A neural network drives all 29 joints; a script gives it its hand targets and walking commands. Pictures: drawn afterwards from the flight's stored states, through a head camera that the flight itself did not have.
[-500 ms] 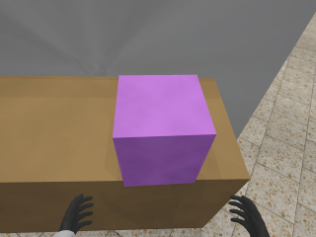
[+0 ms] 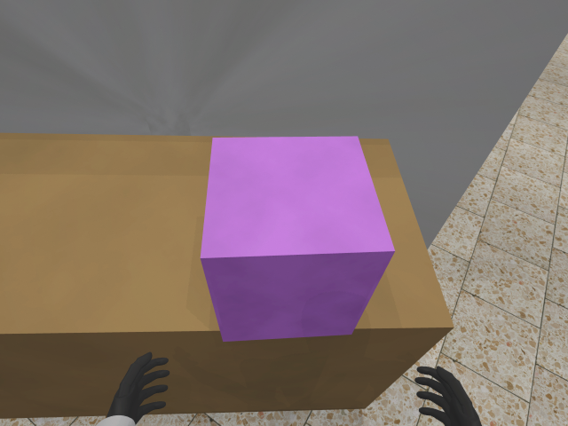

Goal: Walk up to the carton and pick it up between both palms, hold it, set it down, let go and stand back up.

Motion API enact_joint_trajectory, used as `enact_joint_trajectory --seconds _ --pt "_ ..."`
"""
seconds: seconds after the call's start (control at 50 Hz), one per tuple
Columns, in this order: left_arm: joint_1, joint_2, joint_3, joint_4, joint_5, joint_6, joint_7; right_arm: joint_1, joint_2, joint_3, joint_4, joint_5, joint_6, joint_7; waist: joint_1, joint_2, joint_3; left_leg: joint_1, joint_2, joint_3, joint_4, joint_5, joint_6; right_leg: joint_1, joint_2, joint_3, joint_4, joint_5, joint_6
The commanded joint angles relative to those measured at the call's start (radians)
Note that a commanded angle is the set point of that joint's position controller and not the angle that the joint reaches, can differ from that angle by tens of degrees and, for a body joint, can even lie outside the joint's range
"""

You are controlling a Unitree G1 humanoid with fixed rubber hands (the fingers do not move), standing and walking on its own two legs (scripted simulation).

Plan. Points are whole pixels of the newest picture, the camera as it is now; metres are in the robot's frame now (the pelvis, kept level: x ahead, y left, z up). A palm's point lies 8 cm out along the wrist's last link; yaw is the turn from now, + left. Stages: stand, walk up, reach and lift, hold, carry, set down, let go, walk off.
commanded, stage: let go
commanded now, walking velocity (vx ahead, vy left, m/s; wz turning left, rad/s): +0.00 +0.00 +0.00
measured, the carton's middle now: (287, 243) +0.39 +0.01 +0.03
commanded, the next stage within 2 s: stand in 0.12 s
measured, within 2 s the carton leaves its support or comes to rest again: neither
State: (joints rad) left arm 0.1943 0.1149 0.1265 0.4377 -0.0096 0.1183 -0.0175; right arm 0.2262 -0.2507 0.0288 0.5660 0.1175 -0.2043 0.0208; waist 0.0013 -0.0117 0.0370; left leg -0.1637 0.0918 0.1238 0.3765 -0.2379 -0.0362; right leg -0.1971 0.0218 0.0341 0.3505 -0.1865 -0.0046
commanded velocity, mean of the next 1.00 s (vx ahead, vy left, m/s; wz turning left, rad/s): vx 0.00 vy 0.00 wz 0.00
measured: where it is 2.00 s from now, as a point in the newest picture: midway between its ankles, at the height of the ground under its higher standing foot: outside the picture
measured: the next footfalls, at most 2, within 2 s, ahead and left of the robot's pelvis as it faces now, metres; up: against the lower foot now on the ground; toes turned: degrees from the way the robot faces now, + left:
none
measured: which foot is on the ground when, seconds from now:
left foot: down 0.00-1.00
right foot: down 0.00-1.00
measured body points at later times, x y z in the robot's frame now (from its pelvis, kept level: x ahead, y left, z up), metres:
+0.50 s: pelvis +0.00 +0.00 -0.01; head +0.00 +0.01 +0.44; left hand +0.18 +0.29 -0.07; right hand +0.16 -0.24 -0.09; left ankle -0.03 +0.13 -0.75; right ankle +0.00 -0.12 -0.75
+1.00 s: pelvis -0.01 +0.00 -0.01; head -0.01 +0.01 +0.44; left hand +0.17 +0.29 -0.07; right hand +0.16 -0.24 -0.09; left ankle -0.03 +0.13 -0.75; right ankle +0.00 -0.12 -0.75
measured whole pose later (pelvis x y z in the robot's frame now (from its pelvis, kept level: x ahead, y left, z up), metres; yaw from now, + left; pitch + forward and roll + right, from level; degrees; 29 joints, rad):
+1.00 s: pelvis -0.01 +0.00 -0.01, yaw +0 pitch -3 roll +0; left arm 0.19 0.30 0.13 0.53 0.00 -0.01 -0.02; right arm 0.23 -0.27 0.03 0.58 0.05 -0.05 0.00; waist 0.00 -0.01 0.04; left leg -0.15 0.09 0.12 0.54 -0.33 -0.03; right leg -0.20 0.02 0.03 0.54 -0.29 0.00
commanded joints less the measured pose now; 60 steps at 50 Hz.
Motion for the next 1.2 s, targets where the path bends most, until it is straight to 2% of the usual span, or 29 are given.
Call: enact_joint_trajectory --seconds 0.0,0.1,0.12,0.14,0.16,0.22,0.24,0.28,0.44,0.7,1.18 --pt "-0.056 0.138 -0.070 0.028 0.064 -0.031 -0.015 -0.091 -0.069 -0.047 0.076 -0.107 -0.059 -0.007 0.007 0.018 -0.113 0.216 -0.107 -0.038 0.015 0.300 -0.001 0.024 0.009 -0.068 -0.048 0.229 -0.014" --pt "-0.060 0.134 -0.077 0.033 0.065 -0.031 -0.012 -0.096 -0.076 -0.051 0.086 -0.109 -0.061 -0.004 0.004 0.020 -0.112 0.214 -0.104 -0.044 0.017 0.292 -0.001 0.019 0.010 -0.072 -0.046 0.213 -0.017" --pt "-0.045 0.366 0.025 0.046 0.079 -0.085 0.012 0.047 -0.277 -0.114 0.085 -0.185 0.042 -0.032 0.025 -0.008 -0.250 0.098 0.056 -0.063 0.063 0.471 0.012 0.119 -0.096 -0.012 0.101 0.377 -0.022" --pt "-0.035 0.365 0.031 0.045 0.068 -0.105 0.019 0.025 -0.282 -0.123 0.060 -0.183 0.080 -0.041 0.010 0.000 -0.277 0.091 0.044 -0.053 0.081 0.446 0.027 0.134 -0.099 0.001 0.112 0.402 -0.024" --pt "-0.038 0.339 0.029 0.057 0.064 -0.114 0.016 0.020 -0.258 -0.119 0.046 -0.183 0.101 -0.044 0.006 -0.001 -0.274 0.061 0.040 -0.045 0.077 0.390 0.036 0.132 -0.098 0.000 0.110 0.372 -0.025" --pt "-0.050 0.305 0.016 0.073 0.060 -0.120 0.004 0.004 -0.235 -0.112 0.016 -0.181 0.131 -0.035 0.006 0.011 -0.163 -0.029 0.022 -0.031 0.038 0.098 0.045 0.060 -0.094 0.012 0.090 0.142 -0.024" --pt "-0.053 0.309 0.014 0.076 0.057 -0.120 0.002 -0.001 -0.233 -0.111 0.011 -0.181 0.135 -0.031 0.009 -0.001 -0.127 -0.044 0.018 -0.035 0.034 0.031 0.046 0.022 -0.093 0.022 0.077 0.080 -0.025" --pt "-0.059 0.329 0.011 0.074 0.056 -0.123 0.000 0.010 -0.245 -0.115 0.009 -0.180 0.141 -0.026 0.004 -0.007 -0.093 -0.054 0.015 -0.042 0.035 -0.023 0.052 -0.023 -0.092 0.036 0.070 0.023 -0.034" --pt "-0.041 0.390 0.011 0.091 0.044 -0.142 -0.001 0.015 -0.269 -0.122 0.010 -0.176 0.146 -0.019 -0.001 0.034 -0.098 -0.057 0.026 -0.061 0.049 0.042 0.069 0.003 -0.094 0.033 0.119 0.103 -0.041" --pt "-0.037 0.403 0.009 0.110 0.037 -0.151 0.001 0.008 -0.273 -0.116 0.010 -0.169 0.153 -0.020 -0.005 0.039 -0.141 -0.016 0.037 -0.056 0.086 0.193 0.070 0.056 -0.106 0.024 0.152 0.243 -0.044" --pt "-0.044 0.411 0.006 0.129 0.035 -0.163 -0.002 -0.014 -0.281 -0.115 0.010 -0.169 0.153 -0.020 -0.009 0.046 -0.079 -0.051 0.043 -0.071 0.069 0.064 0.077 0.012 -0.111 0.041 0.129 0.143 -0.051"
